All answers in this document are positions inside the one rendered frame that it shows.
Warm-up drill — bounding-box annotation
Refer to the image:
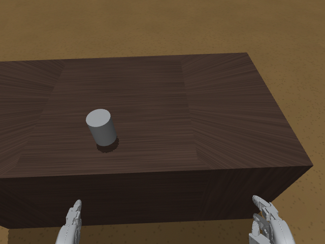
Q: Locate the left robot hand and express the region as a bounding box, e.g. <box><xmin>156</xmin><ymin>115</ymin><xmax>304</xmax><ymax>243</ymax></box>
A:
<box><xmin>55</xmin><ymin>199</ymin><xmax>82</xmax><ymax>244</ymax></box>

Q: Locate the right robot hand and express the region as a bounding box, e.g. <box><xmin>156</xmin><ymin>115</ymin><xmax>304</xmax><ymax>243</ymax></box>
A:
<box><xmin>249</xmin><ymin>195</ymin><xmax>296</xmax><ymax>244</ymax></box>

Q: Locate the can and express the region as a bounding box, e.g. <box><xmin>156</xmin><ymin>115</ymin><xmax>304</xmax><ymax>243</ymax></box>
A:
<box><xmin>86</xmin><ymin>109</ymin><xmax>117</xmax><ymax>146</ymax></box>

